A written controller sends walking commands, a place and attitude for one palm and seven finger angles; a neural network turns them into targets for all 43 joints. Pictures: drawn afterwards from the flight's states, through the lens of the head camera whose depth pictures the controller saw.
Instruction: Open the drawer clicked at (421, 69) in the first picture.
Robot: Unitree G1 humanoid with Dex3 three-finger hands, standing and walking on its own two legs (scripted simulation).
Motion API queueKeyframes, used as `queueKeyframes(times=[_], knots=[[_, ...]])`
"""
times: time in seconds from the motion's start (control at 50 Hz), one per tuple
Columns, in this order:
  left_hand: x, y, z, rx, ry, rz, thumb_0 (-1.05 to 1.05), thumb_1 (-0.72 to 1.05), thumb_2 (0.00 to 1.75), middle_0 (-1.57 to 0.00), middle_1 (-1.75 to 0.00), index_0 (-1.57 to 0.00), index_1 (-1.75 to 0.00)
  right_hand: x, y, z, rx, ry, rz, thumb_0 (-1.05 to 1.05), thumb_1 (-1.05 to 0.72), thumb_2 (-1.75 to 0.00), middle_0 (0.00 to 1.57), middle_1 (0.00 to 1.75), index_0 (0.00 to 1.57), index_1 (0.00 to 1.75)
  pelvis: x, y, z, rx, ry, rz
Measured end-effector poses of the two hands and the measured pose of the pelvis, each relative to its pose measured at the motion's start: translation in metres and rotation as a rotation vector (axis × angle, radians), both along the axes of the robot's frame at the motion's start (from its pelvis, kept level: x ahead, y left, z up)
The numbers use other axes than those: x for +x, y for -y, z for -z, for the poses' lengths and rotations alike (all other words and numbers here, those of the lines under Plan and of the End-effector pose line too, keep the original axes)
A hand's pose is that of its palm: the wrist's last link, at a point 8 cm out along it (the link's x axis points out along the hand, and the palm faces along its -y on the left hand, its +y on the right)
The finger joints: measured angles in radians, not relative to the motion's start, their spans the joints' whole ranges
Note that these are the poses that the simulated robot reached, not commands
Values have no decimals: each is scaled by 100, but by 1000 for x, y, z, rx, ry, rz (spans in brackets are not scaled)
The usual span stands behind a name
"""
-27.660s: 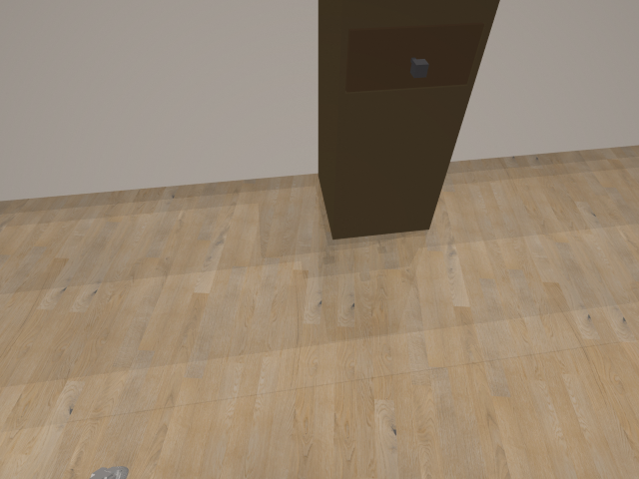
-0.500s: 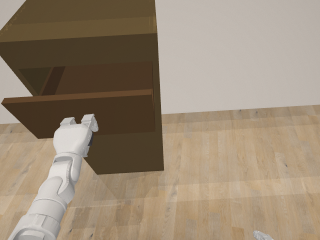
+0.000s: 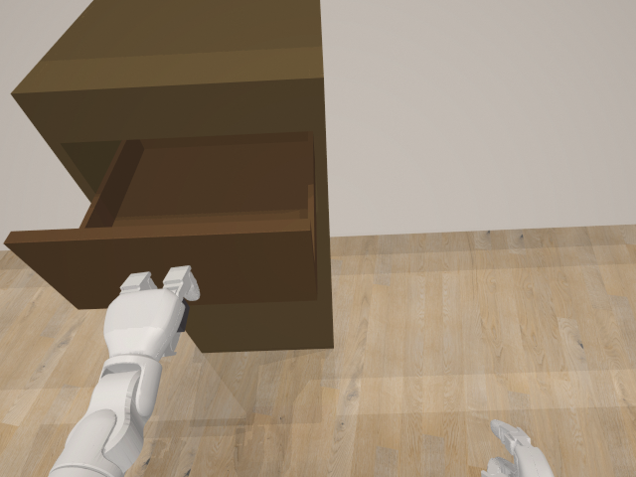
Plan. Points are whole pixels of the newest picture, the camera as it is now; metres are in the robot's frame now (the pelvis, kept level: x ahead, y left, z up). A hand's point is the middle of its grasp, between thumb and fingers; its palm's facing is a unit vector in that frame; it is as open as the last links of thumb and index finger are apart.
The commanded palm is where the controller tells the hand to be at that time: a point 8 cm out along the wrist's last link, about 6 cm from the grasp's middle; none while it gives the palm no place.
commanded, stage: pull the drawer open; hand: left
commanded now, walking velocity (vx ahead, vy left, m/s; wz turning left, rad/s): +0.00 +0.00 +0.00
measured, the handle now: (172, 300) +0.34 +0.22 +0.02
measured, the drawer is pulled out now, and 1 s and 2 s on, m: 0.20 0.30 0.30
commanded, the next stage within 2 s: open the thumb to release the handle in 1.04 s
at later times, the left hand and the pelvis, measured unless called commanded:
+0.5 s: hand (155, 378) +0.24 +0.22 +0.00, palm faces -0.02 -0.08 -1.00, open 7.2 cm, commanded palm +0.20 +0.24 +0.05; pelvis +0.00 +0.00 +0.00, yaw +0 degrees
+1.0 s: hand (145, 419) +0.19 +0.22 +0.00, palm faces -0.02 -0.09 -1.00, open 7.2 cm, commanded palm +0.14 +0.23 +0.05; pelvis -0.01 -0.01 -0.01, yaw -1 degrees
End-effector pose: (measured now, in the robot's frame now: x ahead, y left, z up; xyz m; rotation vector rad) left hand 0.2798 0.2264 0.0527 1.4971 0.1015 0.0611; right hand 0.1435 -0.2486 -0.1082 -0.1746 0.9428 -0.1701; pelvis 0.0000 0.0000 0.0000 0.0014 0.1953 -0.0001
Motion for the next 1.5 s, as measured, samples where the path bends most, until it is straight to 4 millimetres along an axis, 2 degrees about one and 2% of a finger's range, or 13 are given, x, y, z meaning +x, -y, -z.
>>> queueKeyframes(times=[0.34, 0.88, 1.14, 1.32, 1.4, 1.5], knots=[[-41, 3, 0, -3, 3, -11, 3, 47, 73, -41, -135, -38, -133, 26, -11, -5, 19, 67, -60, 1, -91, -90, 20, 30, 20, 30, -1, 2, 1, 3, 20, -2], [-104, 6, 0, -13, 4, -20, 4, 47, 73, -41, -135, -38, -133, 41, -17, -7, 33, 120, -112, 1, -91, -90, 20, 30, 20, 30, -5, 6, 8, 6, 27, 2], [-105, 6, 0, -36, -10, -22, 6, 50, 67, -41, -135, -37, -132, 40, -13, -11, 46, 139, -103, 1, -91, -90, 20, 30, 20, 30, 0, 7, 11, 9, 12, 27], [-106, 8, 1, -2, 52, -38, 3, 44, 72, -40, -133, -41, -132, 38, -10, 8, 12, 70, -127, 1, -91, -90, 20, 30, 20, 30, -5, 5, 15, 4, 3, -10], [-105, 10, 0, -10, 52, -70, 2, 36, 68, -39, -131, -42, -131, 38, -17, 9, 29, 70, -128, 1, -91, -90, 20, 30, 20, 30, -8, 7, 13, 7, 18, -15], [-105, 11, -1, -7, 31, -82, 0, 15, 58, -36, -128, -42, -129, 39, -26, 3, 46, 95, -143, 1, -91, -90, 20, 30, 20, 30, -13, 11, 9, 11, 40, -18]])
